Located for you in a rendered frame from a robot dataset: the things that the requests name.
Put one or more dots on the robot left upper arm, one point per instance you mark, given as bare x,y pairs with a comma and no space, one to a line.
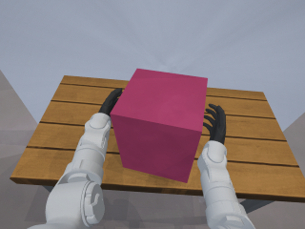
74,205

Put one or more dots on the right robot forearm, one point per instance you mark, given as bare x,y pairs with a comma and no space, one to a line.
218,191

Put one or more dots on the table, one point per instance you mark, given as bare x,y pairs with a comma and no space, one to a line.
260,162

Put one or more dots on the left robot forearm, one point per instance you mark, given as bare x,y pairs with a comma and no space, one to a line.
90,153

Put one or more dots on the carton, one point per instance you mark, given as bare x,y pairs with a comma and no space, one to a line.
158,122

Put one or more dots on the left robot hand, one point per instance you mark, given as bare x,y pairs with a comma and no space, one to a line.
110,101

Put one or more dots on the right robot hand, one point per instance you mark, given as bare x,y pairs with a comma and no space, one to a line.
218,128

